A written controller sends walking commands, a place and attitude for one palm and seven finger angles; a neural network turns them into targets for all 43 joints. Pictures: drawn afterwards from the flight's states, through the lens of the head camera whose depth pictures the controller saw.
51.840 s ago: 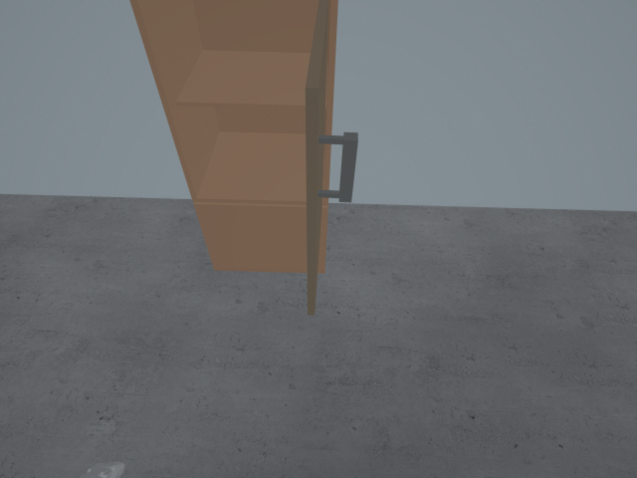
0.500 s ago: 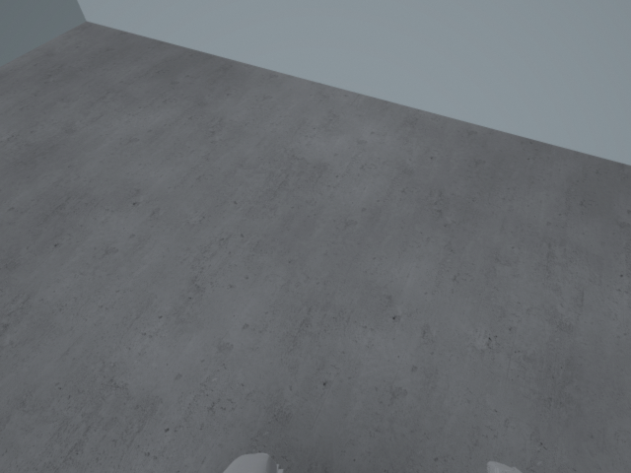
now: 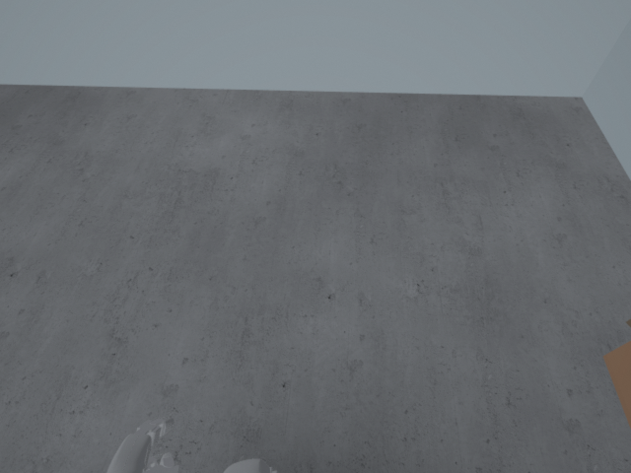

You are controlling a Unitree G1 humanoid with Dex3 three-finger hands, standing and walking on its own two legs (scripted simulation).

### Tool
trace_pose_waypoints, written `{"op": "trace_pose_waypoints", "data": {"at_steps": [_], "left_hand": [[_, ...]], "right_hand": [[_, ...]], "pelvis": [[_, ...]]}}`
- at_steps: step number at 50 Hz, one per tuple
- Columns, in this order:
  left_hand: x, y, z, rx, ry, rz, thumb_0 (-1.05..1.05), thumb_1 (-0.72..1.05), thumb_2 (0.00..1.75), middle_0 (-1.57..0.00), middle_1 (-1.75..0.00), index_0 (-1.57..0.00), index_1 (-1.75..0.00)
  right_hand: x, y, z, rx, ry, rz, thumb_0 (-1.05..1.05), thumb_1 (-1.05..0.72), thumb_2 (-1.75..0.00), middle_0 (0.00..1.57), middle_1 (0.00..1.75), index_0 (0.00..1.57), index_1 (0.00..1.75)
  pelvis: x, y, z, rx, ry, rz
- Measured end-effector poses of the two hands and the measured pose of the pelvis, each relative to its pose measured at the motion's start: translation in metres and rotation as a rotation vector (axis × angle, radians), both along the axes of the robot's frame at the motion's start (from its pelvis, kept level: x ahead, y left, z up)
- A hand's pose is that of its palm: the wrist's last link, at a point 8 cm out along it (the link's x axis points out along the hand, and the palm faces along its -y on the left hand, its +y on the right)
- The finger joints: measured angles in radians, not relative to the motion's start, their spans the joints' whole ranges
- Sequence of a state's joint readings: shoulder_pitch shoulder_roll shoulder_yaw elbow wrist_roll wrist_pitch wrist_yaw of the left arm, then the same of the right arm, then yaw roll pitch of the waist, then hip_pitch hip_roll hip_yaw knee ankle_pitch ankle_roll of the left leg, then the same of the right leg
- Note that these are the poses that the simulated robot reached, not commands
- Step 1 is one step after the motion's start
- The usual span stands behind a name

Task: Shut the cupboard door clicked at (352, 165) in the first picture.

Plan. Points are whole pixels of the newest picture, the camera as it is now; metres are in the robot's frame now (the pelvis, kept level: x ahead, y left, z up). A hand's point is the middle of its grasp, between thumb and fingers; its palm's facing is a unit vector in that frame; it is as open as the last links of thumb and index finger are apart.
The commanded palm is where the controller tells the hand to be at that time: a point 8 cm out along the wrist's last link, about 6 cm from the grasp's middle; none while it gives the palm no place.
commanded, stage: turn to face it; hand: left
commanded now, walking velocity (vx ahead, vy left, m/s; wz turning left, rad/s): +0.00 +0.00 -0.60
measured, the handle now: out of the picture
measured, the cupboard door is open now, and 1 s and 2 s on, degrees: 27 27 27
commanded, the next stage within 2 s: take the last steps up to it in 1.82 s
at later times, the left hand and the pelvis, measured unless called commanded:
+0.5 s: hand (170, 455) +0.16 +0.22 -0.15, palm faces -0.25 -0.95 -0.18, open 7.4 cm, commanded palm none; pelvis +0.01 +0.05 +0.02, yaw -18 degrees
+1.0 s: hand (221, 424) +0.20 +0.16 -0.17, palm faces -0.53 -0.82 -0.20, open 7.4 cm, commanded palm none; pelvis +0.02 +0.04 +0.00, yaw -35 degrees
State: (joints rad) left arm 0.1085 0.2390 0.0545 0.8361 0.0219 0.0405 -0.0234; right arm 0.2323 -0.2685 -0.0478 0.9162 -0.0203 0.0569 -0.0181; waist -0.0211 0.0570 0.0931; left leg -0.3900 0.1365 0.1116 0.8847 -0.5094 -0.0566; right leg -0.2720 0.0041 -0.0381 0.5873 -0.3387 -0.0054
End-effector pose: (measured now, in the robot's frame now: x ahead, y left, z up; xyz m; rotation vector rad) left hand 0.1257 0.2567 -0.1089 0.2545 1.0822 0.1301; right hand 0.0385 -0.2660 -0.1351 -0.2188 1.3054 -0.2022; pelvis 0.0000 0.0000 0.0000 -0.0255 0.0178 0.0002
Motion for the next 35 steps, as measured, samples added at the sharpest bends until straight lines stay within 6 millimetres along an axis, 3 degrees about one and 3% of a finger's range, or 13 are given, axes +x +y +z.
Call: {"op": "trace_pose_waypoints", "data": {"at_steps": [7,13,16,25,31,35], "left_hand": [[-0.011,-0.009,-0.007,-0.025,0.089,-0.036,0.01,0.90,0.89,-0.21,-0.30,-0.21,-0.30],[-0.010,0.008,-0.030,-0.067,0.147,-0.067,0.01,0.90,0.89,-0.21,-0.30,-0.21,-0.30],[-0.003,0.018,-0.036,-0.075,0.170,-0.094,0.01,0.90,0.89,-0.21,-0.30,-0.21,-0.30],[0.038,0.017,-0.015,-0.068,0.149,-0.210,0.01,0.91,0.89,-0.20,-0.30,-0.20,-0.30],[0.070,-0.013,-0.005,-0.036,0.101,-0.326,0.01,0.91,0.89,-0.20,-0.30,-0.20,-0.30],[0.086,-0.039,-0.006,-0.003,0.035,-0.399,0.01,0.91,0.89,-0.20,-0.30,-0.20,-0.30]], "right_hand": [[0.008,0.003,0.015,-0.015,-0.052,-0.058,0.01,-0.91,-0.90,0.20,0.30,0.20,0.29],[0.022,0.026,0.025,-0.053,-0.140,-0.087,0.01,-0.91,-0.90,0.20,0.30,0.20,0.29],[0.018,0.039,0.031,-0.067,-0.156,-0.097,0.01,-0.91,-0.90,0.20,0.30,0.20,0.29],[-0.029,0.058,0.042,-0.052,-0.108,-0.226,0.01,-0.91,-0.90,0.21,0.30,0.20,0.30],[-0.076,0.051,0.025,-0.018,-0.065,-0.353,0.01,-0.90,-0.90,0.21,0.30,0.21,0.30],[-0.108,0.038,0.002,0.005,-0.036,-0.431,0.01,-0.90,-0.90,0.21,0.30,0.20,0.30]], "pelvis": [[0.004,0.008,0.009,0.014,-0.004,-0.070],[0.012,0.031,0.000,-0.004,0.007,-0.144],[0.012,0.040,0.001,-0.006,0.001,-0.193],[0.013,0.048,0.018,-0.035,-0.004,-0.311],[0.009,0.039,0.014,-0.024,-0.004,-0.387],[0.004,0.024,-0.001,0.007,-0.004,-0.435]]}}
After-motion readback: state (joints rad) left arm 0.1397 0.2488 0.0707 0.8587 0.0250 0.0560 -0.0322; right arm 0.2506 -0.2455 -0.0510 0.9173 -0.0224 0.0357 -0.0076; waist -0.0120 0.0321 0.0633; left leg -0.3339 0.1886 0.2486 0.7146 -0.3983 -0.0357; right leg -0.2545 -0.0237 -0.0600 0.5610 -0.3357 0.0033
